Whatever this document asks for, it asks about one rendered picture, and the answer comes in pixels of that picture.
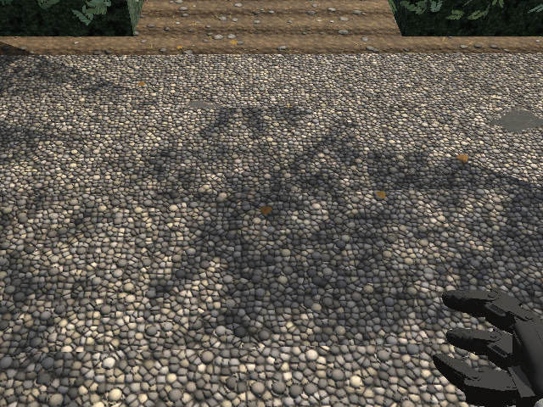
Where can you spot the robot right hand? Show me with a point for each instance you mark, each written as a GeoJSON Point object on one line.
{"type": "Point", "coordinates": [520, 355]}

